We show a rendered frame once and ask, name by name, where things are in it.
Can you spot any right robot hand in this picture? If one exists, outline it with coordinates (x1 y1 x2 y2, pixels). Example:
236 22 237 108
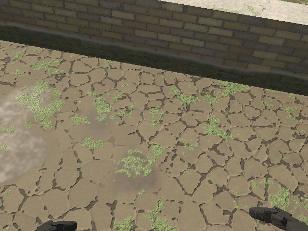
248 207 308 231

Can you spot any left robot hand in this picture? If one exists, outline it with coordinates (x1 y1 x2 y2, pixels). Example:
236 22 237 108
35 220 77 231

